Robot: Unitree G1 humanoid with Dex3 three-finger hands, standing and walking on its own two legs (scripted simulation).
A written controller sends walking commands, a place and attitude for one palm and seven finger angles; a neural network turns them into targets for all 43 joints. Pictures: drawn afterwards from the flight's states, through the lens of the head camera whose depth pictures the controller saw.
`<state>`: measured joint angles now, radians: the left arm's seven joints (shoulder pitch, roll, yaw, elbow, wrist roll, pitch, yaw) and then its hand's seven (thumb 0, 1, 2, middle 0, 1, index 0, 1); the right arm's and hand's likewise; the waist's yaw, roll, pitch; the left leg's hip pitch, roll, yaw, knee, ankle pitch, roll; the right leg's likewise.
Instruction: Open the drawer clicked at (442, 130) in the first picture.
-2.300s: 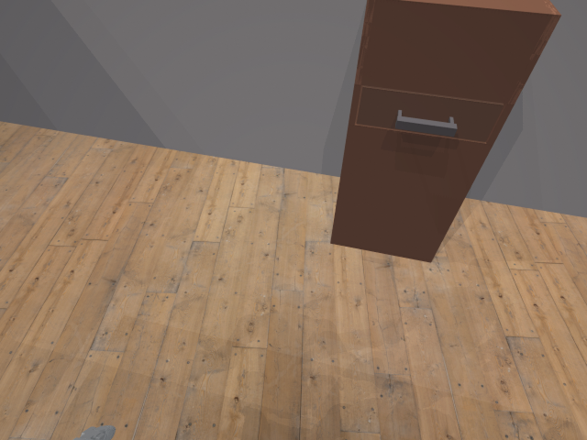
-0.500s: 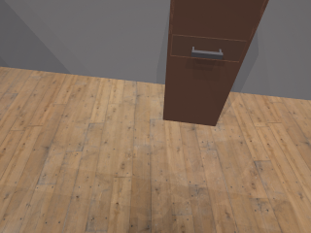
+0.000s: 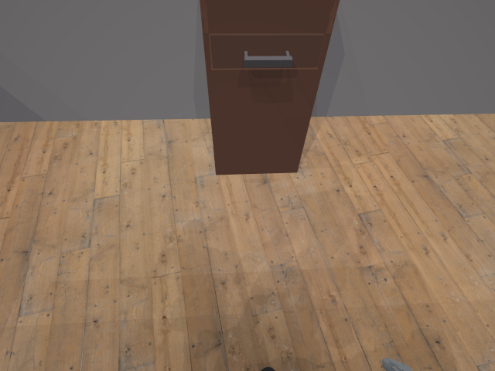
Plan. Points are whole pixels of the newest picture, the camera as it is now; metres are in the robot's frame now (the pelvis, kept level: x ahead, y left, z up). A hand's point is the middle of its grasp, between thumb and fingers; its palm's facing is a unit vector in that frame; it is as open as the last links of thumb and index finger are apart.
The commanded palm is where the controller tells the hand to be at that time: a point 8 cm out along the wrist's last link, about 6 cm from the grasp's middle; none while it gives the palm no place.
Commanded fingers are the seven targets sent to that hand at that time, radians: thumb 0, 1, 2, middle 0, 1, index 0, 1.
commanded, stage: walk to a spot facing it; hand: left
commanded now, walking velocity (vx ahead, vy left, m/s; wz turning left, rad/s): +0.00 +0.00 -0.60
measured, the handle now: (267, 57) +1.08 +0.04 -0.09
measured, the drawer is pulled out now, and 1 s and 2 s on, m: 0.00 0.00 0.00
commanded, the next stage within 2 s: turn to face it in 1.50 s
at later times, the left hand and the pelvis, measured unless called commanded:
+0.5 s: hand (173, 359) +0.15 +0.15 -0.16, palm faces -0.32 -0.91 -0.25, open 7.4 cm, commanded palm none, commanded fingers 0.00 0.90 0.90 -0.20 -0.30 -0.20 -0.30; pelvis -0.03 -0.01 -0.02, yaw -19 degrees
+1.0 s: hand (201, 305) +0.25 +0.12 -0.17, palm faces -0.54 -0.83 -0.16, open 7.4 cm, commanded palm none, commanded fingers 0.00 0.90 0.90 -0.20 -0.30 -0.20 -0.30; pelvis +0.09 -0.02 +0.01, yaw -37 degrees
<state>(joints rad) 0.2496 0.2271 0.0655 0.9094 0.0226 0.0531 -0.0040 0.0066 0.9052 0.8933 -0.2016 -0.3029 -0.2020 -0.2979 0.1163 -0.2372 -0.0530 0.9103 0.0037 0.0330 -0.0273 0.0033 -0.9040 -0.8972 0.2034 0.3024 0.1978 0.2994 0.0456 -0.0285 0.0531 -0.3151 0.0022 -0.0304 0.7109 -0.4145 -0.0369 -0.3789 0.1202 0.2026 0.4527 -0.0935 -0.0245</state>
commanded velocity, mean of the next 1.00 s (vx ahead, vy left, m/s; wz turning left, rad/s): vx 0.20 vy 0.00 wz -0.59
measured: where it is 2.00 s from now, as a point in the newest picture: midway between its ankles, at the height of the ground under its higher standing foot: (336, 348)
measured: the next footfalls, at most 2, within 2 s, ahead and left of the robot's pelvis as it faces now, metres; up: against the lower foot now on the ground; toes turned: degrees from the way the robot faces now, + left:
left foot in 0.04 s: +0.01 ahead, +0.13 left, +0.00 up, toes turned -3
right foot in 0.46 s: -0.02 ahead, -0.14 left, +0.00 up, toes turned -23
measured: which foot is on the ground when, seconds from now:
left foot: up 0.00-0.02, down 0.04-0.44, up 0.46-0.80, down 0.82-1.00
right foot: down 0.00-0.04, up 0.06-0.44, down 0.46-0.82, up 0.84-1.00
